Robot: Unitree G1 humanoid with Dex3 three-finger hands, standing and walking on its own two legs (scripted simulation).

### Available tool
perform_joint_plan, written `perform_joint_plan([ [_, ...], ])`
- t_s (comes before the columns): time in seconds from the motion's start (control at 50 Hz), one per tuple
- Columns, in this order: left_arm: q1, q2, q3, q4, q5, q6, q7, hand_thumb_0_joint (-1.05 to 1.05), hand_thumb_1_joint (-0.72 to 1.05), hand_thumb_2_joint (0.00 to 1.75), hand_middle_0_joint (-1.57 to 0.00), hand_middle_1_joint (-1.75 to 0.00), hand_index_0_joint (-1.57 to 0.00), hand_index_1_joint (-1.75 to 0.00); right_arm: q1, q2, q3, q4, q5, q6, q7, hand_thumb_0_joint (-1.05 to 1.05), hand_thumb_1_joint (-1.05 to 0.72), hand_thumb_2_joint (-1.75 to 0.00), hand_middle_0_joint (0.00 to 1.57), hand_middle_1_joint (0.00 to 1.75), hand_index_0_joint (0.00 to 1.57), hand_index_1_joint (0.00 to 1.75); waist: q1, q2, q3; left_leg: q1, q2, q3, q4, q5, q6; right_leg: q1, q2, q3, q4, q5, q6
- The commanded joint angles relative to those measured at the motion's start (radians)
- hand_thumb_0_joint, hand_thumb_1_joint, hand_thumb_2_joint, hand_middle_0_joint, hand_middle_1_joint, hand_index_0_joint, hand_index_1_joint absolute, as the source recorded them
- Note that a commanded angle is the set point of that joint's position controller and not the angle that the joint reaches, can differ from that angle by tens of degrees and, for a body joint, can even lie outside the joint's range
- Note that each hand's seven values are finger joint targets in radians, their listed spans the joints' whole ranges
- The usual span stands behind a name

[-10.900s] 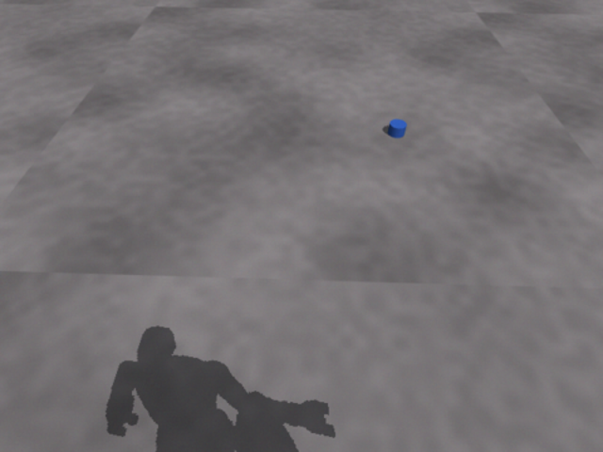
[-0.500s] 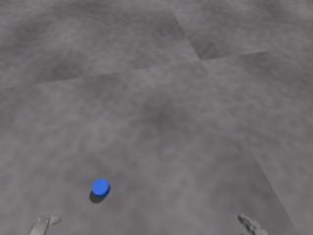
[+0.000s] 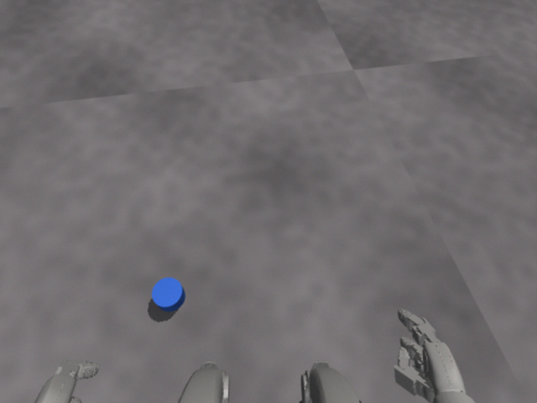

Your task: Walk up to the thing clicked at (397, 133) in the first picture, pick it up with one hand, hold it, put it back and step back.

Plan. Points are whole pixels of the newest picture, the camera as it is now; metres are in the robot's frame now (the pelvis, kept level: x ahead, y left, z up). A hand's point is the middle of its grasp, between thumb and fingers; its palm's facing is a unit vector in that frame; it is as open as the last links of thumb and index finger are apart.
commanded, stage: rise first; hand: left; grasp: from above
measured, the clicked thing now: (169, 294) +0.45 +0.28 -0.65
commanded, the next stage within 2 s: none
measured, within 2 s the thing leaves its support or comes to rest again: neither
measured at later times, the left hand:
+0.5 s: hand (113, 343) +0.26 +0.31 -0.33, palm faces -0.48 -0.37 -0.79, open 14.0 cm
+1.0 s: hand (130, 314) +0.35 +0.33 -0.45, palm faces -0.46 -0.05 -0.89, open 14.0 cm
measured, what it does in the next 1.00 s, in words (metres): lowers itself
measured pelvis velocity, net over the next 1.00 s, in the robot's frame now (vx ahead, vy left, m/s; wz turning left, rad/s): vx -0.09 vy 0.00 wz -0.10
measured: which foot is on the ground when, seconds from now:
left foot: down 0.00-1.00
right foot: down 0.00-1.00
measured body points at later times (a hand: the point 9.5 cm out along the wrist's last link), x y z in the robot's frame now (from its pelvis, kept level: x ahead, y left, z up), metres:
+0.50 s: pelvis -0.06 -0.01 -0.20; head +0.15 +0.01 +0.20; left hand +0.29 +0.33 -0.28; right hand +0.11 -0.28 -0.33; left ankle +0.01 +0.12 -0.64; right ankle +0.01 -0.14 -0.64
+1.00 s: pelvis -0.09 +0.00 -0.31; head +0.14 +0.05 +0.07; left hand +0.37 +0.33 -0.39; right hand -0.04 -0.29 -0.42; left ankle +0.00 +0.12 -0.64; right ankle +0.01 -0.14 -0.64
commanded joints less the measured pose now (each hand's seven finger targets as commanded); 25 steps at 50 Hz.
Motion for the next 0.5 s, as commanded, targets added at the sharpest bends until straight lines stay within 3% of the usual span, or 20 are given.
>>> perform_joint_plan([
  [0.0, -0.116, 0.197, 0.089, -0.045, 0.071, -0.067, 0.021, 0.0, -0.54, 0.96, -0.06, -1.09, -0.06, -1.08, -0.004, -0.154, -0.062, -0.107, 0.0, -0.065, -0.013, 0.0, -0.87, -0.89, 0.2, 0.3, 0.2, 0.3, -0.031, 0.04, -0.225, 0.059, -0.01, 0.006, -0.05, 0.268, 0.013, -0.018, 0.034, -0.004, -0.01, 0.206, -0.046],
  [0.08, -0.213, 0.246, 0.105, 0.022, 0.152, -0.163, 0.021, 0.0, -0.54, 0.97, -0.05, -1.11, -0.06, -1.1, -0.024, -0.176, -0.067, -0.082, 0.001, -0.089, 0.009, 0.0, -0.86, -0.89, 0.2, 0.3, 0.2, 0.3, -0.003, 0.083, -0.295, -0.058, -0.019, 0.003, 0.054, 0.203, 0.006, -0.163, 0.028, 0.008, 0.129, 0.146, -0.051],
  [0.14, -0.313, 0.295, 0.113, 0.058, 0.226, -0.236, 0.03, 0.0, -0.54, 1.0, -0.05, -1.11, -0.05, -1.1, -0.028, -0.19, -0.08, -0.057, 0.006, -0.098, 0.019, 0.0, -0.85, -0.89, 0.2, 0.3, 0.2, 0.3, -0.008, 0.067, -0.368, -0.149, -0.027, 0.011, 0.143, 0.158, 0.009, -0.24, 0.027, 0.014, 0.209, 0.124, -0.05],
  [0.18, -0.351, 0.344, 0.14, 0.08, 0.266, -0.274, 0.038, 0.0, -0.55, 1.0, -0.05, -1.11, -0.06, -1.11, -0.033, -0.2, -0.084, -0.039, 0.007, -0.098, 0.023, 0.0, -0.87, -0.89, 0.2, 0.3, 0.2, 0.3, 0.011, 0.095, -0.42, -0.187, -0.027, 0.01, 0.19, 0.162, 0.006, -0.297, 0.027, 0.018, 0.268, 0.121, -0.053],
  [0.2, -0.364, 0.344, 0.13, 0.101, 0.289, -0.289, 0.039, 0.0, -0.56, 1.0, -0.06, -1.11, -0.06, -1.11, -0.034, -0.203, -0.085, -0.027, 0.007, -0.096, 0.026, 0.0, -0.88, -0.9, 0.2, 0.3, 0.2, 0.3, 0.014, 0.108, -0.449, -0.189, -0.025, 0.003, 0.217, 0.189, 0.007, -0.336, 0.028, 0.014, 0.301, 0.133, -0.055],
  [0.24, -0.43, 0.396, 0.154, 0.133, 0.327, -0.32, 0.047, 0.0, -0.56, 1.01, -0.06, -1.11, -0.06, -1.11, -0.027, -0.215, -0.094, -0.005, 0.007, -0.088, 0.032, 0.0, -0.89, -0.9, 0.2, 0.3, 0.2, 0.3, 0.015, 0.104, -0.502, -0.237, -0.029, 0.007, 0.285, 0.224, 0.011, -0.374, 0.031, 0.012, 0.354, 0.161, -0.055],
  [0.28, -0.471, 0.445, 0.18, 0.168, 0.367, -0.351, 0.054, 0.0, -0.55, 1.0, -0.05, -1.11, -0.06, -1.1, -0.024, -0.219, -0.097, 0.018, 0.004, -0.074, 0.042, 0.0, -0.88, -0.9, 0.2, 0.3, 0.2, 0.3, 0.039, 0.098, -0.557, -0.288, -0.03, 0.015, 0.359, 0.286, 0.017, -0.407, 0.032, 0.011, 0.414, 0.203, -0.056],
  [0.34, -0.565, 0.464, 0.168, 0.237, 0.423, -0.393, 0.056, 0.0, -0.56, 1.01, -0.06, -1.09, -0.06, -1.09, -0.009, -0.225, -0.106, 0.045, -0.003, -0.054, 0.054, 0.0, -0.89, -0.9, 0.2, 0.3, 0.2, 0.3, 0.02, 0.068, -0.583, -0.381, -0.031, 0.019, 0.445, 0.256, 0.026, -0.463, 0.034, 0.006, 0.468, 0.185, -0.054],
  [0.42, -0.749, 0.566, 0.193, 0.305, 0.511, -0.454, 0.065, 0.0, -0.54, 1.01, -0.05, -1.11, -0.06, -1.1, 0.026, -0.239, -0.112, 0.082, -0.015, -0.025, 0.067, 0.0, -0.88, -0.9, 0.2, 0.3, 0.2, 0.3, 0.016, 0.042, -0.659, -0.469, -0.027, 0.026, 0.556, 0.239, 0.032, -0.502, 0.035, -0.001, 0.545, 0.184, -0.049],
  [0.48, -0.853, 0.614, 0.197, 0.37, 0.57, -0.499, 0.074, 0.0, -0.51, 1.01, -0.04, -1.1, -0.05, -1.08, 0.039, -0.245, -0.112, 0.101, -0.025, -0.003, 0.074, 0.0, -0.85, -0.89, 0.2, 0.3, 0.2, 0.3, 0.004, 0.045, -0.645, -0.56, -0.026, 0.028, 0.601, 0.141, 0.033, -0.567, 0.037, -0.011, 0.587, 0.105, -0.047],
])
